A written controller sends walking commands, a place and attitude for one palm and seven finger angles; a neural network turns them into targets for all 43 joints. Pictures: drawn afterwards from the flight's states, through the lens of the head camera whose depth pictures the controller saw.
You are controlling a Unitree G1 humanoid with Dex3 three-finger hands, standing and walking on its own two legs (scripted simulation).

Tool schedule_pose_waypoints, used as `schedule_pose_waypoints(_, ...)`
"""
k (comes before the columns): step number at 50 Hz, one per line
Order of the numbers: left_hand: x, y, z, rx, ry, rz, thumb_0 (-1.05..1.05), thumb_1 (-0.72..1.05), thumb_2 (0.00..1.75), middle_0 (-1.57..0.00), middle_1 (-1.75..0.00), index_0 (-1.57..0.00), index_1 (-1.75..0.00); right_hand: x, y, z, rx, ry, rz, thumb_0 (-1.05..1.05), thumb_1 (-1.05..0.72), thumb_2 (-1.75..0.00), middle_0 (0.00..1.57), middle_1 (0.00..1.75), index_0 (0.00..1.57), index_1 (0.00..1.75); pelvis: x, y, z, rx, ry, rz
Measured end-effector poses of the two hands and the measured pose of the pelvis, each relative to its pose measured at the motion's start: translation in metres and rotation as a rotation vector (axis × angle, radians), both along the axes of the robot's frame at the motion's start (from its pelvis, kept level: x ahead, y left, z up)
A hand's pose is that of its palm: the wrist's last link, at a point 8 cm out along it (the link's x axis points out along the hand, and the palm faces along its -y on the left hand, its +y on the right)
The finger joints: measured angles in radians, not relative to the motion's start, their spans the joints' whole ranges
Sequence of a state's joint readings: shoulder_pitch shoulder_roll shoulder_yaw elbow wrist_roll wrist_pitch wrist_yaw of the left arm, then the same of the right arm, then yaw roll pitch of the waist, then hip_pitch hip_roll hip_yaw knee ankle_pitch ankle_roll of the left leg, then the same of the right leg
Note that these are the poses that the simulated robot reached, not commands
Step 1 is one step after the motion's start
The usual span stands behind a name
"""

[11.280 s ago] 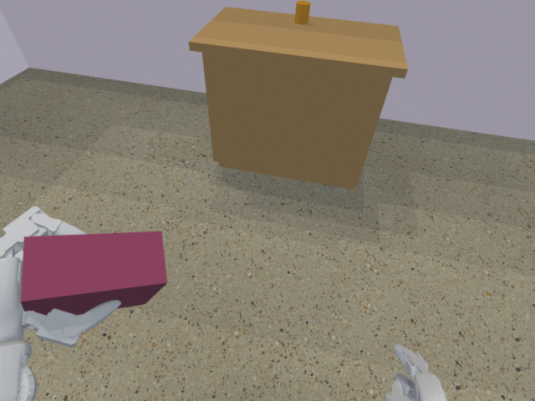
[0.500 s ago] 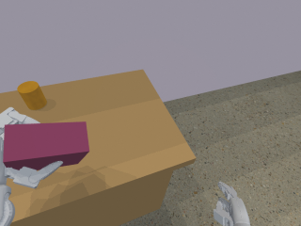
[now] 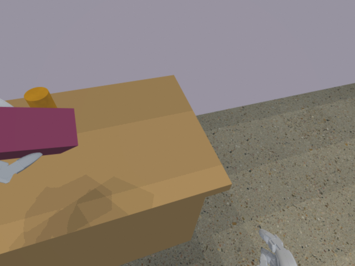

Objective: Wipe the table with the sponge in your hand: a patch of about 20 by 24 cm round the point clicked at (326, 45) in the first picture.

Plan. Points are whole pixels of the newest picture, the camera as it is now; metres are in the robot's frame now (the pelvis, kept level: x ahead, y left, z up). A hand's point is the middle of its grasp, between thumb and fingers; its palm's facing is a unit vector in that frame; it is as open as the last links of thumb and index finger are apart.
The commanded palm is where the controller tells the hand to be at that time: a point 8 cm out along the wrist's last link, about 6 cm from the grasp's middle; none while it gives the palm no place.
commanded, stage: come to a stop and stand still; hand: left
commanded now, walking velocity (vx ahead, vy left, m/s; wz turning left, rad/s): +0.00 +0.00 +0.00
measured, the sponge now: (38, 134) +0.27 +0.26 +0.20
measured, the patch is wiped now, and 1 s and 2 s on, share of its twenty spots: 0.00 0.00 0.00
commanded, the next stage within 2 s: look again from close up in 0.88 s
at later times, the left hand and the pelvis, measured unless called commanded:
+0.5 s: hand (1, 172) +0.20 +0.29 +0.19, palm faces +0.45 -0.83 -0.33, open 10.0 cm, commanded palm +0.15 +0.32 +0.18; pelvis +0.00 +0.03 +0.00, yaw +3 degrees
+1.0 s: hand out of the picture +0.19 +0.30 +0.17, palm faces +0.40 -0.84 -0.37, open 10.0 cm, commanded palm +0.13 +0.33 +0.18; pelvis -0.01 +0.04 +0.00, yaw +3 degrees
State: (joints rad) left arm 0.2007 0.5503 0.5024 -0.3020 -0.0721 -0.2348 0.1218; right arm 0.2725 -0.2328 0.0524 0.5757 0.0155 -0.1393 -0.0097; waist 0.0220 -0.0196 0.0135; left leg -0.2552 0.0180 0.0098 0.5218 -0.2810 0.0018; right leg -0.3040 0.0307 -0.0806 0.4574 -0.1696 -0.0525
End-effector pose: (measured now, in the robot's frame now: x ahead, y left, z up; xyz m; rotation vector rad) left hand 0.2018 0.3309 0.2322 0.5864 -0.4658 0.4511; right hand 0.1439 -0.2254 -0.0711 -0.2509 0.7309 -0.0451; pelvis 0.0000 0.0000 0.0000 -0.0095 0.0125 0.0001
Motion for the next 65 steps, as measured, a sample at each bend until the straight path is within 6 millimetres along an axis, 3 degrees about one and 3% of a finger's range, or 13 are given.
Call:
schedule_pose_waypoints(6,-0.018,-0.035,-0.064,-0.149,0.226,-0.088,-0.01,-0.50,1.00,-0.74,-1.34,-0.77,-1.34,0.000,-0.017,-0.005,-0.010,0.011,0.012,0.01,-0.90,-0.90,0.20,0.30,0.20,0.30,0.010,0.005,0.000,-0.001,0.018,0.006)
schedule_pose_waypoints(10,-0.027,-0.033,-0.087,-0.171,0.289,-0.072,-0.01,-0.50,1.00,-0.74,-1.34,-0.77,-1.34,0.006,-0.015,-0.007,-0.048,0.057,0.050,0.01,-0.90,-0.90,0.20,0.30,0.20,0.30,0.011,0.002,-0.002,0.003,0.014,0.034)
schedule_pose_waypoints(13,-0.028,-0.018,-0.082,-0.160,0.244,-0.024,-0.01,-0.50,1.00,-0.74,-1.34,-0.77,-1.34,0.016,-0.007,-0.005,-0.061,0.057,0.084,0.01,-0.91,-0.90,0.20,0.30,0.20,0.30,0.009,0.002,-0.003,0.002,0.008,0.052)
schedule_pose_waypoints(16,-0.028,-0.007,-0.065,-0.146,0.153,-0.003,-0.01,-0.50,1.00,-0.74,-1.34,-0.77,-1.34,0.029,0.004,0.001,-0.053,0.012,0.111,0.01,-0.91,-0.90,0.20,0.30,0.20,0.30,0.007,0.006,-0.003,-0.002,0.001,0.061)
schedule_pose_waypoints(22,-0.036,-0.010,-0.035,-0.125,0.022,-0.067,-0.01,-0.50,1.00,-0.74,-1.34,-0.77,-1.34,0.049,0.033,0.012,0.006,-0.100,0.122,0.01,-0.90,-0.90,0.20,0.30,0.20,0.30,0.002,0.023,-0.003,0.000,-0.011,0.050)
schedule_pose_waypoints(25,-0.040,-0.005,-0.037,-0.135,0.039,-0.081,-0.01,-0.50,1.00,-0.74,-1.34,-0.77,-1.34,0.050,0.046,0.015,0.034,-0.123,0.105,0.01,-0.90,-0.90,0.20,0.30,0.20,0.30,-0.001,0.029,-0.002,0.004,-0.013,0.045)
schedule_pose_waypoints(32,-0.049,0.018,-0.066,-0.205,0.149,-0.027,-0.01,-0.50,1.00,-0.74,-1.34,-0.77,-1.34,0.035,0.062,0.013,0.052,-0.096,0.098,0.01,-0.90,-0.90,0.20,0.30,0.20,0.30,-0.010,0.037,-0.001,0.004,-0.016,0.049)
schedule_pose_waypoints(36,-0.053,0.015,-0.068,-0.219,0.147,-0.042,-0.01,-0.50,1.00,-0.74,-1.34,-0.77,-1.34,0.023,0.063,0.008,0.040,-0.058,0.112,0.01,-0.90,-0.90,0.20,0.30,0.20,0.30,-0.014,0.039,-0.001,0.000,-0.018,0.058)
schedule_pose_waypoints(45,-0.051,0.008,-0.047,-0.138,0.109,-0.094,-0.01,-0.50,1.00,-0.74,-1.34,-0.77,-1.34,0.009,0.055,0.002,0.042,-0.028,0.071,0.01,-0.90,-0.90,0.20,0.30,0.20,0.30,-0.015,0.039,-0.001,-0.001,-0.015,0.062)
schedule_pose_waypoints(58,-0.054,-0.001,-0.063,-0.202,0.196,-0.078,-0.01,-0.50,1.01,-0.74,-1.34,-0.77,-1.34,0.016,0.036,0.009,0.028,-0.073,0.025,0.01,-0.90,-0.90,0.20,0.30,0.20,0.30,-0.014,0.031,0.001,-0.002,-0.015,0.060)
schedule_pose_waypoints(65,-0.058,-0.004,-0.054,-0.187,0.169,-0.073,-0.01,-0.50,1.01,-0.74,-1.34,-0.77,-1.34,0.024,0.035,0.013,0.024,-0.097,0.029,0.01,-0.90,-0.90,0.20,0.30,0.20,0.30,-0.013,0.029,0.001,-0.004,-0.018,0.067)
